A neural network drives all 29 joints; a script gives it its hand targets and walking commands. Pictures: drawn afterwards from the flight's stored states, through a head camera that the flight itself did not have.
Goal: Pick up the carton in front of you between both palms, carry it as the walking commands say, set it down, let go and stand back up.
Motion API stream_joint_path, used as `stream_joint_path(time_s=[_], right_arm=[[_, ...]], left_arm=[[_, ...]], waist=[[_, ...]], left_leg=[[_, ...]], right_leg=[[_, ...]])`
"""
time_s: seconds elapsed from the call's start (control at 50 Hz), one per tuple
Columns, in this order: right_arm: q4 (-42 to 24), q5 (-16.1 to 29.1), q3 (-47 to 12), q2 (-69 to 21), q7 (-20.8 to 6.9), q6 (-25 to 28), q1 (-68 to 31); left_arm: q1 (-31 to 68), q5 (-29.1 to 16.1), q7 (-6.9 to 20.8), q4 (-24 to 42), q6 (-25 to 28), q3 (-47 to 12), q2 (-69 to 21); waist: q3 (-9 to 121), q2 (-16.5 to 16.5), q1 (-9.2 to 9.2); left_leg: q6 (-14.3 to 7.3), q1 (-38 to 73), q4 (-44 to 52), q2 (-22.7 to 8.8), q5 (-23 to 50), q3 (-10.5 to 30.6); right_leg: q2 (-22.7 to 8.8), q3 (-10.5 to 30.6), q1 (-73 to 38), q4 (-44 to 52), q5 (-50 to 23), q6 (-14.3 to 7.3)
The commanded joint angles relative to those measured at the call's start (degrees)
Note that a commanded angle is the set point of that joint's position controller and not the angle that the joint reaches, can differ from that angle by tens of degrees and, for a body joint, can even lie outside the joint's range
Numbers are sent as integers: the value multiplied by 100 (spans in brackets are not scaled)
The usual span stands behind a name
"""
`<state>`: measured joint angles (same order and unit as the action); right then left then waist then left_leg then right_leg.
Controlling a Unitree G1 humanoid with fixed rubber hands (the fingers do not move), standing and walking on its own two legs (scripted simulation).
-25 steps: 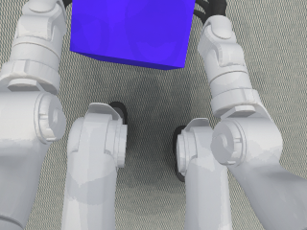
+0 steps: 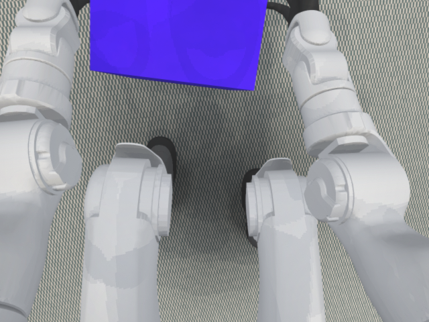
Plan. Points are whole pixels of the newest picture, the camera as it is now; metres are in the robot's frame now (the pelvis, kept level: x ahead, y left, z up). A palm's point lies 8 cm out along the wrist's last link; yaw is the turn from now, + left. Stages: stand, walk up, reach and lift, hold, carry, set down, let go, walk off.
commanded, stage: set down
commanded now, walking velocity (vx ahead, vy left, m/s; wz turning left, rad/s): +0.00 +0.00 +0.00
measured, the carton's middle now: (185, 20) +0.51 +0.12 -0.25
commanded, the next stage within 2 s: let go in 1.24 s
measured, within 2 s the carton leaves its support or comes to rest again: neither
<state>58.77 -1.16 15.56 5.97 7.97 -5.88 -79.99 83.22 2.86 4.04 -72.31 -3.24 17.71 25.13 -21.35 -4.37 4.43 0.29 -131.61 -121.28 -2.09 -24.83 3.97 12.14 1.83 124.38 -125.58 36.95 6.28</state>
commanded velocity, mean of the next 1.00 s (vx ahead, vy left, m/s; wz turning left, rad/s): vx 0.00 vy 0.00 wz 0.00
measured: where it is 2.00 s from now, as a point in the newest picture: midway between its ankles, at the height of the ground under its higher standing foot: (209, 208)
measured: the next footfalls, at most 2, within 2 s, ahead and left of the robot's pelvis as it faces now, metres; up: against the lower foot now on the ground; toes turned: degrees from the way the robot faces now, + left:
none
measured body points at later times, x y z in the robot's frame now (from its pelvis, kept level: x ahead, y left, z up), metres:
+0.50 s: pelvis +0.01 +0.00 +0.05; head +0.35 +0.08 +0.33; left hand +0.51 +0.33 -0.09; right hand +0.56 -0.05 -0.09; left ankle +0.14 +0.13 -0.34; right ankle +0.10 -0.12 -0.34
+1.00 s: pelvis +0.03 +0.01 +0.17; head +0.34 +0.09 +0.48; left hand +0.51 +0.34 +0.05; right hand +0.56 -0.06 +0.06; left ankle +0.14 +0.13 -0.34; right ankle +0.10 -0.12 -0.34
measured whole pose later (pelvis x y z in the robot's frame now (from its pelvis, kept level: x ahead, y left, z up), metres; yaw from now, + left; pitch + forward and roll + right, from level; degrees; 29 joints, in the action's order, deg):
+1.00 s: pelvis +0.03 +0.01 +0.17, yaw +3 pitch +45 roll -6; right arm 37.2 1.9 14.3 4.7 10.7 -12.0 -59.3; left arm 64.6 -0.6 6.0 -49.2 -10.2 16.5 25.1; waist 0.3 -2.2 1.9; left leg -0.6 -111.4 -87.6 0.7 -21.2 3.7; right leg 5.7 2.2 103.6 -89.9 31.7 4.2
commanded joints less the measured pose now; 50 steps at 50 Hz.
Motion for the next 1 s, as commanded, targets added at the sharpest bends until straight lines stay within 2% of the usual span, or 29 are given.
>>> stream_joint_path(time_s=[0.0,0.1,0.2,0.3,0.36,0.44,0.54,0.64,0.78,0.88,0.98], right_arm=[[-311,522,-452,852,182,178,-1154],[-786,1082,-1079,743,149,263,-1352],[-1413,1177,-1152,886,274,196,-1109],[-2231,951,-943,799,466,-42,-626],[-2598,823,-760,670,558,-269,-452],[-2231,531,-336,546,541,-449,-114],[-1775,269,13,447,393,-355,116],[-1778,205,87,381,308,-306,251],[-2511,304,-112,350,305,-400,418],[-2879,328,-154,355,309,-503,671],[-2832,256,-75,285,255,-502,1039]], left_arm=[[1276,-526,-332,272,417,-142,1437],[1507,-1249,-186,665,592,-664,1450],[1206,-1499,-87,956,477,-734,1646],[746,-1286,-75,1694,160,-515,1687],[587,-1062,-51,2213,-109,-368,1581],[425,-814,-3,2215,-335,-296,1226],[260,-631,51,2092,-328,-322,832],[74,-442,50,2075,-346,-232,780],[-150,-297,60,2639,-462,-28,930],[-314,-349,148,3002,-570,-23,909],[-559,-345,235,2976,-592,-44,740]], waist=[[5479,141,454],[6137,110,389],[7151,271,404],[8416,528,367],[8699,696,352],[7648,857,146],[7127,1017,-87],[7452,1033,-44],[8371,891,104],[8636,892,22],[8365,984,-101]], left_leg=[[-77,3796,765,19,976,-235],[-131,4187,571,-44,1746,-156],[-88,5020,531,-46,2140,-260],[-81,6217,797,57,2224,-461],[-47,6456,1158,164,1985,-619],[16,5901,1658,216,1418,-614],[99,5696,2119,244,1340,-495],[128,5980,2594,301,1316,-490],[102,6895,3229,394,1717,-593],[91,7641,3684,441,2118,-609],[104,8164,4187,447,2396,-542]], right_leg=[[-473,-581,-1358,1165,-817,-101],[-574,-565,-1562,1073,-1371,-134],[-574,-731,-1980,1104,-1505,-71],[-445,-896,-2234,1442,-1327,-50],[-354,-934,-2367,1783,-1097,-109],[-346,-913,-1909,2220,-700,-151],[-354,-915,-1474,2609,-719,-173],[-344,-933,-1680,3020,-749,-173],[-294,-946,-2513,3701,-1007,-123],[-301,-920,-2935,4247,-1241,-95],[-359,-859,-3042,4813,-1381,-80]])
